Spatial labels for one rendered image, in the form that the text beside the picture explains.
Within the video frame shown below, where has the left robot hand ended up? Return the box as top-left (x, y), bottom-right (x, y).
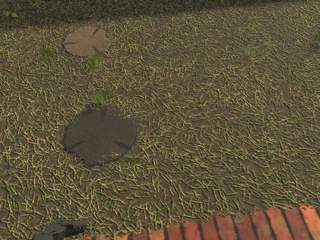
top-left (30, 219), bottom-right (87, 240)

